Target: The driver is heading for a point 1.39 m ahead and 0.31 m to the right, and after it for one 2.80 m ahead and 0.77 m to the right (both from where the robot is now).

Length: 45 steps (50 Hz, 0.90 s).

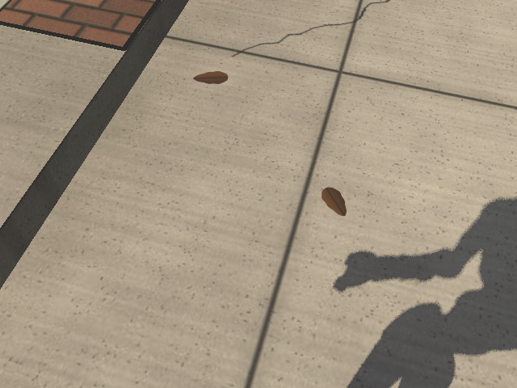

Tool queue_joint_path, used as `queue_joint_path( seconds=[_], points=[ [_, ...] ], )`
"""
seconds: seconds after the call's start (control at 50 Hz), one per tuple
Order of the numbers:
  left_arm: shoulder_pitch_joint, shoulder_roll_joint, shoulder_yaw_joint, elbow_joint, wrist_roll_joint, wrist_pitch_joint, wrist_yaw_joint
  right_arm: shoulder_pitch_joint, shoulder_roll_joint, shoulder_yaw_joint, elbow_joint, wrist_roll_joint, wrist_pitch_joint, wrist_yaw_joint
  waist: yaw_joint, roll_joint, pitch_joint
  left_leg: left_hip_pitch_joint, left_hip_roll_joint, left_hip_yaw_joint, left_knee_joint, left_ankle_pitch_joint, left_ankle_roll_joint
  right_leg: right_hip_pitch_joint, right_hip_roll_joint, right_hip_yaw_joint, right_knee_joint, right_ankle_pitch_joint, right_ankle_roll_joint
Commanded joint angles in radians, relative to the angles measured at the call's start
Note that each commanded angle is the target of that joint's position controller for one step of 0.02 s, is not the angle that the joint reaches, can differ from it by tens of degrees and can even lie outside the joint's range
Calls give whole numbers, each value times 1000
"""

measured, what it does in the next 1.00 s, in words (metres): walks ahead, turning right: right foot, then left foot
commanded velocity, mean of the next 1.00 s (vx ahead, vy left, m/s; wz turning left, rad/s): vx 0.10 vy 0.00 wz -0.27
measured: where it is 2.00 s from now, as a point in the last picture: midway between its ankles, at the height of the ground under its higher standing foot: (241, 214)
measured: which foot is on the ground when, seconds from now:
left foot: down 0.00-0.12, up 0.14-0.52, down 0.54-0.94, up 0.96-1.00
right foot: up 0.00-0.10, down 0.12-0.54, up 0.56-0.94, down 0.96-1.00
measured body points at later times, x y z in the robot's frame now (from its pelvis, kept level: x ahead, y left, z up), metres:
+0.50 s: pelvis +0.05 -0.01 +0.00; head +0.10 -0.03 +0.45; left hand +0.20 +0.26 -0.12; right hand +0.13 -0.33 -0.11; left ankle +0.09 +0.10 -0.72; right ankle +0.06 -0.13 -0.74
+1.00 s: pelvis +0.12 -0.03 +0.00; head +0.14 -0.03 +0.45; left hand +0.35 +0.17 -0.11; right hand +0.01 -0.29 -0.13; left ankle +0.11 +0.08 -0.72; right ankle +0.03 -0.11 -0.74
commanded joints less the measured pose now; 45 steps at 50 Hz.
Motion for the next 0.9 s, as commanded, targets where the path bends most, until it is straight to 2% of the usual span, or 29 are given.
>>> queue_joint_path(
  seconds=[0.02,0.06,0.08,0.1,0.12,0.14,0.16,0.18,0.22,0.28,0.34,0.42,0.46,0.5,0.52,0.54,0.56,0.58,0.6,0.62,0.66,0.7,0.74,0.76,0.78,0.8,0.82,0.86,0.9],
  points=[
    [23,85,18,-51,-3,-14,2,13,-127,-28,-60,-11,-8,-9,-8,144,-168,68,239,-132,1,685,101,102,12,-92,-57,28,-20],
    [45,68,12,-37,-2,-15,0,-4,-91,-7,-54,-15,-8,-16,3,150,-153,22,244,-129,0,606,76,208,-5,-103,-182,61,-45],
    [81,41,4,-16,3,-17,0,-25,-62,11,-48,-9,-10,-23,35,132,-146,-17,235,-119,0,490,49,311,-21,-98,-337,155,-60],
    [80,21,-6,-5,10,-22,6,-11,-35,29,-34,-13,-18,-28,43,103,-139,-54,213,-98,-6,328,8,412,-38,-36,-492,252,-76],
    [65,83,-1,-6,18,-29,15,60,-15,35,-22,-31,-25,-27,2,-55,-138,-92,155,-1,96,85,-32,467,-188,194,-547,325,-105],
    [47,185,17,-7,11,-21,9,112,-69,17,-20,-26,-12,-32,-26,-172,-134,-113,49,124,141,-243,-52,391,-330,406,-538,424,-234],
    [117,177,25,23,8,-18,-8,42,-126,3,-16,-24,-6,-41,22,-174,-97,-129,63,171,196,-312,-50,357,-333,487,-538,468,-302],
    [151,180,33,40,5,-20,-20,-11,-130,1,-28,-17,-10,-40,37,-168,-66,-191,58,186,273,-321,-50,375,-299,476,-532,445,-302],
    [166,192,57,49,-4,-16,-18,-54,-104,7,-38,-12,-20,-24,34,-142,-76,-258,64,196,425,-280,-68,395,-222,410,-514,403,-257],
    [142,168,76,40,-14,-9,-16,-78,-68,22,-49,-12,-23,-16,18,-124,-112,-259,76,215,478,-218,-93,366,-148,346,-503,439,-240],
    [172,155,92,41,-9,1,-21,-131,-51,32,-74,-8,-25,-22,42,-129,-128,-277,76,223,416,-205,-104,364,-129,385,-504,377,-255],
    [191,172,115,38,0,11,-23,-149,-60,38,-95,0,-44,-27,60,-139,-156,-236,70,206,305,-168,-92,356,-132,470,-489,389,-254],
    [166,177,123,28,3,16,-26,-126,-66,39,-96,3,-55,-29,50,-147,-162,-164,61,203,226,-147,-79,313,-116,493,-475,399,-230],
    [111,174,126,10,2,21,-29,-69,-67,39,-85,5,-64,-36,13,-150,-154,-23,57,205,69,-88,-69,217,-76,501,-460,322,-179],
    [77,163,123,0,-4,22,-27,-28,-70,37,-75,0,-71,-45,-21,-131,-139,86,77,205,-82,-5,-64,132,-30,477,-430,212,-132],
    [118,102,108,-6,-9,16,-25,-34,-138,23,-78,-8,-75,-57,9,24,-141,181,238,57,-223,-77,-32,21,67,364,-310,-56,-72],
    [195,43,97,-14,-12,12,-19,-99,-224,12,-123,-12,-67,-58,47,227,-174,192,523,-257,-295,-226,62,-76,205,109,-24,-221,-32],
    [181,147,115,5,18,13,-14,-142,-194,16,-123,-28,-59,-52,54,120,-112,29,547,-229,-294,-169,115,-78,119,53,125,-172,-25],
    [164,161,123,5,19,17,-21,-152,-133,31,-126,-27,-57,-48,68,105,-74,-24,508,-135,-260,-58,128,-50,69,32,208,-120,-27],
    [179,147,122,22,22,25,-31,-177,-88,42,-128,-21,-58,-44,80,91,-39,-47,440,-11,-236,43,113,-51,49,15,281,-67,-28],
    [218,114,109,45,12,34,-47,-138,-65,48,-124,-21,-65,-39,73,137,-68,-11,359,97,-175,296,109,-33,64,-10,366,-40,-19],
    [174,86,93,38,2,36,-44,-49,-66,46,-89,-18,-75,-30,39,136,-91,57,355,113,-123,512,127,-32,93,14,332,-57,-16],
    [137,45,70,43,-1,41,-31,-22,-31,63,-59,-14,-90,-22,30,142,-105,107,349,105,-106,551,124,11,90,59,163,-49,-21],
    [146,40,59,50,11,41,-30,11,-49,57,-36,-13,-92,-14,29,177,-134,148,328,74,-142,305,117,23,69,-2,72,-50,-28],
    [115,69,63,42,28,36,-34,56,-102,36,-16,-10,-85,-5,7,225,-116,177,321,3,-190,15,135,-10,53,-95,42,-92,-31],
    [58,81,63,30,33,28,-38,85,-107,29,-5,-11,-77,2,-16,229,-77,158,326,-62,-237,-200,152,-18,40,-111,-13,-119,-33],
    [9,77,59,17,29,18,-40,105,-113,23,5,-15,-71,8,-26,226,-38,127,331,-109,-264,-299,161,-6,41,-113,-75,-136,-33],
    [-37,58,48,4,17,-11,-40,134,-131,5,27,-20,-68,13,-27,188,-1,89,334,-157,-268,-324,174,43,43,-106,-202,-136,-45],
    [33,39,41,22,4,-43,-27,74,-135,-10,21,-13,-69,19,35,147,-7,-28,294,-161,-245,-274,157,234,54,-106,-401,-52,-82]
  ],
)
